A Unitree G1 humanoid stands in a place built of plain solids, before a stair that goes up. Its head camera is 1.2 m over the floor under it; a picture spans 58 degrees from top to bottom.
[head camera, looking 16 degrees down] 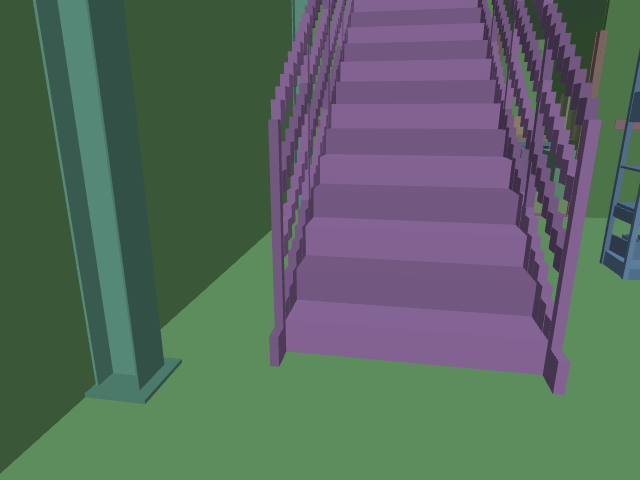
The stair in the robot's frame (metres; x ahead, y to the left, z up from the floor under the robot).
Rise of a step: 0.18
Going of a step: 0.26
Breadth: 1.36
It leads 10 degrees to the right of straight ahead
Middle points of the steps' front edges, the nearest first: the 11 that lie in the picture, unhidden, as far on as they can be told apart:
1.93 -0.45 0.19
2.19 -0.49 0.37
2.45 -0.54 0.55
2.70 -0.58 0.74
2.96 -0.63 0.92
3.22 -0.67 1.11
3.47 -0.72 1.29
3.73 -0.76 1.47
3.99 -0.80 1.66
4.24 -0.85 1.84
4.50 -0.89 2.03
